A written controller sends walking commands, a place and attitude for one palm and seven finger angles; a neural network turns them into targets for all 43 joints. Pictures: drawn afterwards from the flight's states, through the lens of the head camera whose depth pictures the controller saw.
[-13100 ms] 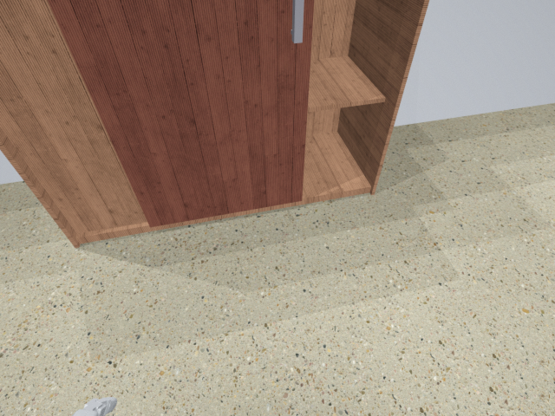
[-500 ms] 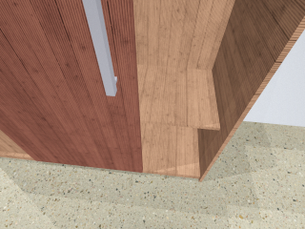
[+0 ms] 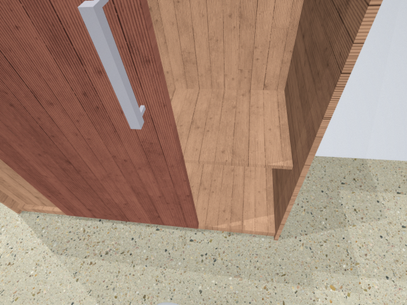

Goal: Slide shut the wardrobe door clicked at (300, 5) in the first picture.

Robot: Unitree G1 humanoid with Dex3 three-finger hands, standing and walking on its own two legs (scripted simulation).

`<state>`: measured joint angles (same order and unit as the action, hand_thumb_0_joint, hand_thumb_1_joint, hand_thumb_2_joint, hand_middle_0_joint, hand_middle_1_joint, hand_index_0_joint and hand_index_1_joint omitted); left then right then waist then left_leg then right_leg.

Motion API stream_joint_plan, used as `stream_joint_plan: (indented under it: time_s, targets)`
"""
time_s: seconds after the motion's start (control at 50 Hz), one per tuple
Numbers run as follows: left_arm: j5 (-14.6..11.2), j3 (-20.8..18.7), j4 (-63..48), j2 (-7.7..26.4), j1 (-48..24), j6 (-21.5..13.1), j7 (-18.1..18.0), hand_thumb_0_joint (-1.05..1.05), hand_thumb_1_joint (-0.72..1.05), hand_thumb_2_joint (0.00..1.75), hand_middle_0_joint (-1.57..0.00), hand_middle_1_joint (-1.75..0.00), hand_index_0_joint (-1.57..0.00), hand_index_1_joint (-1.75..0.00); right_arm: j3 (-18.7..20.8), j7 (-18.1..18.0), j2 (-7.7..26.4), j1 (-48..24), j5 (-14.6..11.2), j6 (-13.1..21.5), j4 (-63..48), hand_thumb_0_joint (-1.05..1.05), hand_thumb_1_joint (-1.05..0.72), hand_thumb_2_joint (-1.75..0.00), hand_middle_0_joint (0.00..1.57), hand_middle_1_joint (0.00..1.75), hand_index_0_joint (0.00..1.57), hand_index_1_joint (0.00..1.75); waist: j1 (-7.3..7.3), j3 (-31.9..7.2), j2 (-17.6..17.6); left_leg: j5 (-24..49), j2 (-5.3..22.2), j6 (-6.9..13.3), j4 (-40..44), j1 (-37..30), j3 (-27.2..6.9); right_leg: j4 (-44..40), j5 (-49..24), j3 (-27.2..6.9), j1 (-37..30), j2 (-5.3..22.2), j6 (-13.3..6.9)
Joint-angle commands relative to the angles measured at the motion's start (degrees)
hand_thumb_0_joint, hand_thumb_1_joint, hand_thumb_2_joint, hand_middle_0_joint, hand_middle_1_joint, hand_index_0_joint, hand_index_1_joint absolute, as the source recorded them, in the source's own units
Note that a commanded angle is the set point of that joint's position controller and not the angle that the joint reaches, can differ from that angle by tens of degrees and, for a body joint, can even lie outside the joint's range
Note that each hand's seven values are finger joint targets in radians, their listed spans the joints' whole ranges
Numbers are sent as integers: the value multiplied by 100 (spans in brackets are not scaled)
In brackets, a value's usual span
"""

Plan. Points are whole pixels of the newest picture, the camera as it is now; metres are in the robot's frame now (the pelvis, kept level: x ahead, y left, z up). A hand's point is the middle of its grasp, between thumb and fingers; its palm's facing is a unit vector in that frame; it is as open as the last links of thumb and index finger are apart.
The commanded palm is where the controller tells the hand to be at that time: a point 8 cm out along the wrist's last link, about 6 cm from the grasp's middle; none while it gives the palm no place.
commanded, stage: come to a stop and stand still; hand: left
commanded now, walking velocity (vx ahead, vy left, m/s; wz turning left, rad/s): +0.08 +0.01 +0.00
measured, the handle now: (122, 70) +0.52 +0.21 +0.19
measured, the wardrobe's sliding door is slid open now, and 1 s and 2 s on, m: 0.38 0.38 0.38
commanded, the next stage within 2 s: look again from close up in 0.76 s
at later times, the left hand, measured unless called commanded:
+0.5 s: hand out of the picture -0.04 +0.23 -0.18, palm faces +0.05 -0.98 -0.21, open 7.4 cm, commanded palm none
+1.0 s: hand out of the picture +0.01 +0.25 -0.18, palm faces -0.01 -0.98 -0.22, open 7.3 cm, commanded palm none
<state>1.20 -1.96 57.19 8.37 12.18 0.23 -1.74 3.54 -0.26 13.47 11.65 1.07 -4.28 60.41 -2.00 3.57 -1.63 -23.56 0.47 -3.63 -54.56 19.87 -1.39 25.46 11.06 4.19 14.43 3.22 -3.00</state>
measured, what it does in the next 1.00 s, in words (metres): steps on the spot: left foot, then right foot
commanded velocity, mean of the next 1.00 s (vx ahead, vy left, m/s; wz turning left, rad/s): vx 0.00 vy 0.00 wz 0.00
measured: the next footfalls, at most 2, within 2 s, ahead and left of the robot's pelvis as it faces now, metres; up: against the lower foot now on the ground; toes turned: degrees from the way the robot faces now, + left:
left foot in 0.20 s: +0.00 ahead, +0.18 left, +0.00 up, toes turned -1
right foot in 0.44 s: -0.01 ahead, -0.05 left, +0.00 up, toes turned -3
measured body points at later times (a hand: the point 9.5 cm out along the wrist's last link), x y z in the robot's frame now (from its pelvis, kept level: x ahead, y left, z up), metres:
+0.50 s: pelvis -0.02 +0.06 -0.01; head +0.00 +0.04 +0.44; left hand -0.04 +0.28 -0.16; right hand -0.02 -0.16 -0.18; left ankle -0.04 +0.18 -0.75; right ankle -0.05 -0.05 -0.75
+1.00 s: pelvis -0.01 +0.07 -0.01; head +0.00 +0.06 +0.44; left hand +0.02 +0.30 -0.16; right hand -0.02 -0.15 -0.18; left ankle -0.04 +0.18 -0.75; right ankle -0.05 -0.05 -0.75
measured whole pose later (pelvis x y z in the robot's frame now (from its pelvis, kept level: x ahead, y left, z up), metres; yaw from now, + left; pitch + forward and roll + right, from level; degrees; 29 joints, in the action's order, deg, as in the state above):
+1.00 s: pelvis -0.01 +0.07 -0.01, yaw -2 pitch +0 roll +0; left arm 0.3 0.3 61.9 8.8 15.4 -1.1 -1.9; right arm -1.1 -1.6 9.0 17.6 1.2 1.4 62.5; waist 0.2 0.7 -1.5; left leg -19.3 -0.5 0.9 -29.8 10.7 2.0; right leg 30.7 20.1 0.5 10.8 0.4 -0.3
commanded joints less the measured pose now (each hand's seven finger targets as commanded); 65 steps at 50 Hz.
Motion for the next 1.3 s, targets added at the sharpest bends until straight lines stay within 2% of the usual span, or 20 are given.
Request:
stream_joint_plan:
  time_s: [0.0, 0.08, 0.14, 0.18, 0.2, 0.22, 0.24, 0.3, 0.38, 0.44, 0.5, 0.58, 0.6, 0.62, 0.64, 0.66, 0.68, 0.76, 0.86, 1.28]
  targets:
    - [79, -310, -120, 1283, 449, -25, -74, 0, 90, 90, -20, -30, -20, -30, 5, 19, 152, 62, -39, 157, -400, 0, -90, -90, 20, 30, 20, 30, -111, -396, 1167, -43, 62, 101, 881, 128, 94, -1141, -120, -1591, -579, 1379, -638]
    - [70, -317, -28, 1320, 287, 14, -28, 0, 90, 90, -20, -30, -20, -30, -45, 2, 51, 376, -61, 253, -289, 0, -90, -90, 20, 30, 20, 30, 31, -297, 1355, 234, -42, 203, 2002, -677, 348, -1287, 953, -1449, 53, 1119, -470]
    - [-13, -230, 42, 1041, 143, 90, -19, 0, 90, 90, -20, -30, -20, -30, -104, -59, 56, 944, -58, 371, -51, 0, -90, -90, 20, 30, 20, 30, 308, -165, 729, 831, 83, 293, 3346, -1779, 234, -761, 1763, -1069, 1078, 621, 0]
    - [-60, -155, 45, 597, 348, 148, 29, 0, 90, 90, -20, -30, -20, -30, -17, -110, 585, 753, 26, 386, -224, 0, -90, -90, 20, 30, 20, 30, 213, 238, -1080, -1184, 1311, 727, 4717, -420, -1400, 625, 1412, -236, 888, -123, 307]
    - [-32, -146, 64, 510, 387, 142, 31, 0, 90, 90, -20, -30, -20, -30, -29, -125, 692, 389, 36, 375, -354, 0, -90, -90, 20, 30, 20, 30, 92, 538, -1147, -1619, 1578, 978, 5111, 512, -1720, 1252, 1191, -179, 542, -209, 325]
    - [-1, -155, 143, 504, 570, 125, 63, 0, 90, 90, -20, -30, -20, -30, -75, -129, 645, 72, 40, 382, -435, 0, -90, -90, 20, 30, 20, 30, -74, 426, -898, -1545, 1510, 1095, 5116, 971, -1611, 1820, 1088, -222, 163, -200, 340]
    - [50, -126, 317, 459, 582, 175, 43, 0, 90, 90, -20, -30, -20, -30, -122, -150, 477, -93, 14, 427, -360, 0, -90, -90, 20, 30, 20, 30, -75, 481, -1256, -1072, 1284, 1050, 5105, 750, -1337, 2110, 1101, -334, 275, -134, 345]
    - [10, -80, 450, 481, 779, 110, 64, 0, 90, 90, -20, -30, -20, -30, -201, -210, 273, 46, -26, 452, -245, 0, -90, -90, 20, 30, 20, 30, -92, 336, -894, 528, 954, 1067, 4536, -147, -764, 2122, 1041, -379, 623, -96, 353]
    - [-80, 47, 501, 426, 682, -42, 17, 0, 90, 90, -20, -30, -20, -30, -204, -243, 241, 693, -45, 506, 71, 0, -90, -90, 20, 30, 20, 30, 97, -187, -354, 3148, 929, 1092, 3552, -1314, -676, 14, 576, -293, 87, -98, 424]
    - [-87, 60, 713, 677, 984, -181, -64, 0, 90, 90, -20, -30, -20, -30, -251, -232, -59, 799, -133, 588, 104, 0, -90, -90, 20, 30, 20, 30, 174, -603, 355, 2647, 419, 532, 3063, -988, -209, -396, -2047, -1011, -937, 561, 127]
    - [-105, 90, 771, 553, 890, -212, -88, 0, 90, 90, -20, -30, -20, -30, -259, -237, -52, 828, -87, 542, 223, 0, -90, -90, 20, 30, 20, 30, 227, -580, 1096, 2386, 395, 415, 3119, -1151, -97, -282, -2498, -910, -860, 515, 14]
    - [-109, 111, 720, 448, 744, -145, -102, 0, 90, 90, -20, -30, -20, -30, -297, -238, -110, 914, -83, 532, 400, 0, -90, -90, 20, 30, 20, 30, 198, -59, 611, 2215, 458, 459, 3356, -1128, -176, -479, -1230, -780, -529, 307, 98]
    - [3, 99, 803, 586, 1322, -320, -286, 0, 90, 90, -20, -30, -20, -30, -251, -106, 183, 200, -101, 593, -79, 0, -90, -90, 20, 30, 20, 30, -122, 358, 940, 1445, 459, 322, 2244, -429, 105, -567, -2630, -1164, -258, 559, 295]
    - [-18, 107, 492, 758, 961, -343, -241, 0, 90, 90, -20, -30, -20, -30, -253, -92, -137, 597, -59, 504, -225, 0, -90, -90, 20, 30, 20, 30, 305, 157, 701, 392, 262, 388, 2287, -489, 17, -804, -981, -1429, -35, 840, 44]
    - [-26, 141, 366, 674, 708, -331, -178, 0, 90, 90, -20, -30, -20, -30, -262, -81, -164, 707, -9, 497, -134, 0, -90, -90, 20, 30, 20, 30, 368, 443, -22, 532, 245, 408, 2436, -570, 26, -895, 324, -1335, 428, 720, -120]
    - [-25, 127, 323, 658, 649, -316, -157, 0, 90, 90, -20, -30, -20, -30, -290, -52, -204, 940, -2, 503, -79, 0, -90, -90, 20, 30, 20, 30, 441, 422, -42, 689, 313, 425, 2594, -571, -10, -781, 1232, -1157, 575, 451, -157]
    - [-43, 100, 252, 691, 661, -316, -144, 0, 90, 90, -20, -30, -20, -30, -302, -41, -152, 1071, 30, 517, -99, 0, -90, -90, 20, 30, 20, 30, 400, 221, -490, 894, 276, 507, 2654, -470, -39, -485, 1033, -967, 323, 292, -151]
    - [-68, 130, 273, 592, 758, -306, -85, 0, 90, 90, -20, -30, -20, -30, -339, -104, -54, 951, -20, 631, -164, 0, -90, -90, 20, 30, 20, 30, 265, -324, -131, 1594, 420, 587, 2842, -585, -158, 6, -211, -820, -315, 164, -69]
    - [-70, 137, 298, 573, 730, -244, -80, 0, 90, 90, -20, -30, -20, -30, -352, -156, 64, 911, -30, 656, -103, 0, -90, -90, 20, 30, 20, 30, 210, -123, 259, 2069, 466, 627, 2936, -631, -207, 148, -736, -739, -371, 146, 7]
    - [-55, 65, 293, 807, 594, -167, -61, 0, 90, 90, -20, -30, -20, -30, -320, -217, 230, 604, -34, 671, 137, 0, -90, -90, 20, 30, 20, 30, 172, -302, 122, 2683, 494, 627, 3039, -1079, -123, 173, -1298, -736, -542, 218, 61]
